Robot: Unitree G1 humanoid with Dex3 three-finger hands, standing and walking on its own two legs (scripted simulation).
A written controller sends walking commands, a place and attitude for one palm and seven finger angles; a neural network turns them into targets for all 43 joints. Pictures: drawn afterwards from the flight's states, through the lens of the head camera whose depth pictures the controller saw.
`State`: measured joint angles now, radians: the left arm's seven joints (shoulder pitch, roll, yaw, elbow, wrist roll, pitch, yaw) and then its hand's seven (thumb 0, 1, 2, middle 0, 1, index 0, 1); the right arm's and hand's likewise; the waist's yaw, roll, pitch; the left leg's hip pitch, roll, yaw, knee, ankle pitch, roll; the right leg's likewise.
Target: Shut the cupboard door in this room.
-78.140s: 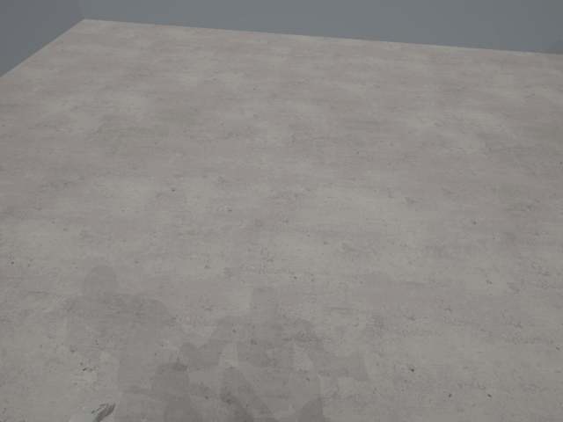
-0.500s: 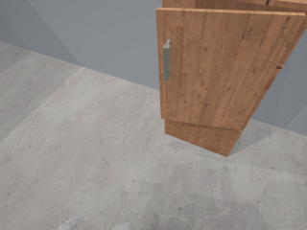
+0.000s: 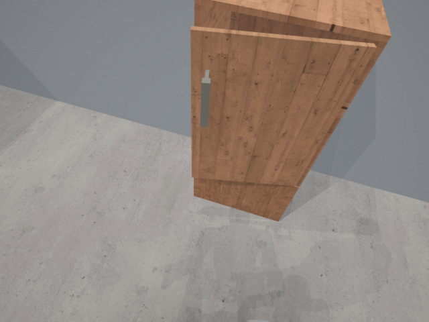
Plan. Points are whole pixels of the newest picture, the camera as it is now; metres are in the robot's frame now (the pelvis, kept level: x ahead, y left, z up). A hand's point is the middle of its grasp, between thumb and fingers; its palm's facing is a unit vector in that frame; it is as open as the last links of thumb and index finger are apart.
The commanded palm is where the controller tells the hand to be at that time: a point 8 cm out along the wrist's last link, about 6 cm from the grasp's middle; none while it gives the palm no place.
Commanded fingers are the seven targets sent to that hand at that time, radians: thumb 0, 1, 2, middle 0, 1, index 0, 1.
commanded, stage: take the last steps up to it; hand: left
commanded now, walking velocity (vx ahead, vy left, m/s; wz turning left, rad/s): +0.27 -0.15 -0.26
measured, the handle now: (205, 99) +0.64 +0.06 +0.02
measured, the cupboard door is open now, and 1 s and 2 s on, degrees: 14 14 14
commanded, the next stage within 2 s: come to a stop and stand still in 0.60 s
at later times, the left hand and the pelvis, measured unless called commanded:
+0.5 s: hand out of the picture +0.11 +0.11 -0.18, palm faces -0.06 -0.99 -0.16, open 7.4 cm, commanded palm none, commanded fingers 0.00 0.90 0.90 -0.20 -0.30 -0.20 -0.30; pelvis +0.09 -0.06 -0.01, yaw -4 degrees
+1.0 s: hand (196, 248) +0.30 +0.05 -0.17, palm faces -0.12 -0.97 -0.22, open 7.4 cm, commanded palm none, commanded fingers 0.00 0.90 0.90 -0.20 -0.30 -0.20 -0.30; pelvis +0.20 -0.11 -0.01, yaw -5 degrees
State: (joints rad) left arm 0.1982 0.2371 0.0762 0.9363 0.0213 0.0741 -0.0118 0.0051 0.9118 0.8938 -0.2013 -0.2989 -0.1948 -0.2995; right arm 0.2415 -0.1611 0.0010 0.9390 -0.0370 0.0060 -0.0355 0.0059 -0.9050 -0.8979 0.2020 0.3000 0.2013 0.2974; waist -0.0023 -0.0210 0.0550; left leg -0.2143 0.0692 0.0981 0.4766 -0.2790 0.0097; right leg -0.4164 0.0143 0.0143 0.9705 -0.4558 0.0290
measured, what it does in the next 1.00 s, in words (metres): walks ahead: right foot, then left foot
